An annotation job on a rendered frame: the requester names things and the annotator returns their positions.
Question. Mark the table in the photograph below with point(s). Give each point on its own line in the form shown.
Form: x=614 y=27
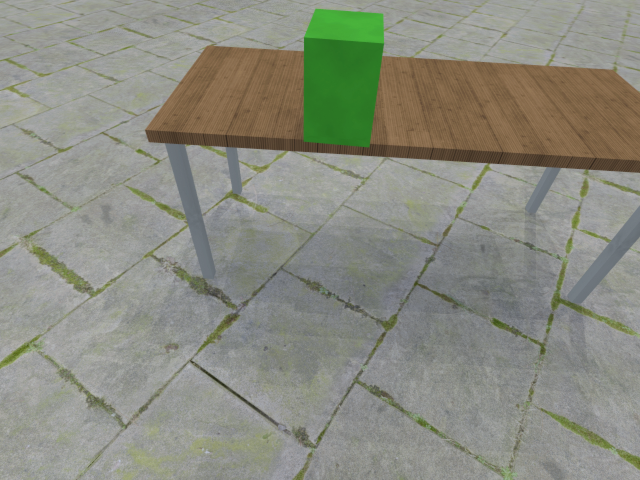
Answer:
x=450 y=110

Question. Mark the carton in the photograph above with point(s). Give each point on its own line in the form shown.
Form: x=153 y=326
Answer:
x=342 y=61

